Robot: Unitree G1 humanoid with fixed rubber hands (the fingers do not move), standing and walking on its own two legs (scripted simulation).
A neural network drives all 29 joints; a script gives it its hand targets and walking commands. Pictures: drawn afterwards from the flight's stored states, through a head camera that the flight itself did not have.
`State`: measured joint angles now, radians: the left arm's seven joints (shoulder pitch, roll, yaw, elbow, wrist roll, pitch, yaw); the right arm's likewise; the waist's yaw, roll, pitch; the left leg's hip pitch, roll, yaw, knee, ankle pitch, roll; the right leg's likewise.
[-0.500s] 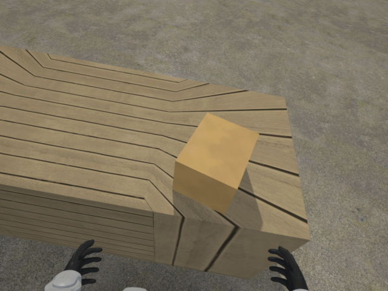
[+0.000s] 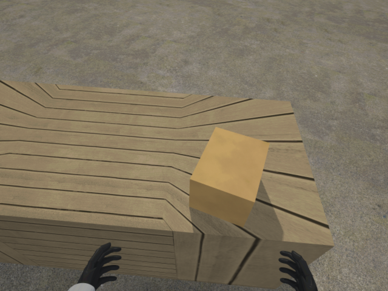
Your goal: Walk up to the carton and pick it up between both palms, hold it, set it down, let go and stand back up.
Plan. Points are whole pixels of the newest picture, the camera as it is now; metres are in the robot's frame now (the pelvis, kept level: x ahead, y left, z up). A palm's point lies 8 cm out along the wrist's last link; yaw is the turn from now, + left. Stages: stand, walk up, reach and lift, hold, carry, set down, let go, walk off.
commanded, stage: reach and lift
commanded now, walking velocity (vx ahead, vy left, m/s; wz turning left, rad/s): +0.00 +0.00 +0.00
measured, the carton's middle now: (228, 175) +0.46 -0.08 -0.12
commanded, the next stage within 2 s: none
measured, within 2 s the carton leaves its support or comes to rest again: neither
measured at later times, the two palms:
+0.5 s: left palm (97, 275) +0.16 +0.21 -0.06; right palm (299, 290) +0.16 -0.20 -0.07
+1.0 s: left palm (104, 248) +0.21 +0.21 -0.05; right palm (284, 269) +0.19 -0.18 -0.06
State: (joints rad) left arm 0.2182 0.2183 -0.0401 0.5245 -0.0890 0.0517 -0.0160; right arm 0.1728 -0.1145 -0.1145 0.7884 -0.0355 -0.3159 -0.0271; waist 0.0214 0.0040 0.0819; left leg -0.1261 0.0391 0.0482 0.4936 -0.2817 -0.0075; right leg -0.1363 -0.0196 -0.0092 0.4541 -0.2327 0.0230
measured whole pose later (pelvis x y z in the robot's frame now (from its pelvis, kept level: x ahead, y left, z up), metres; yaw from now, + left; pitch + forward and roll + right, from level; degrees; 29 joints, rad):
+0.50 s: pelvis +0.01 +0.00 +0.00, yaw +1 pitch -6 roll -1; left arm 0.28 0.24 -0.11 0.55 -0.12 -0.25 -0.08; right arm 0.23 -0.04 -0.07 0.77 0.09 -0.48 -0.09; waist 0.00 0.00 0.08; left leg -0.09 0.05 0.03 0.52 -0.32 -0.01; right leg -0.08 -0.01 -0.02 0.45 -0.26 0.02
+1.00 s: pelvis -0.01 +0.01 -0.01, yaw +1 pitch -4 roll -2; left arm 0.06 0.28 -0.19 0.63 -0.21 -0.34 -0.09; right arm 0.05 0.02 -0.11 0.79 0.10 -0.50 -0.17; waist -0.03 0.02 0.08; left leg -0.25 0.03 0.01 0.67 -0.36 0.01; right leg -0.22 -0.01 -0.01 0.58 -0.29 0.03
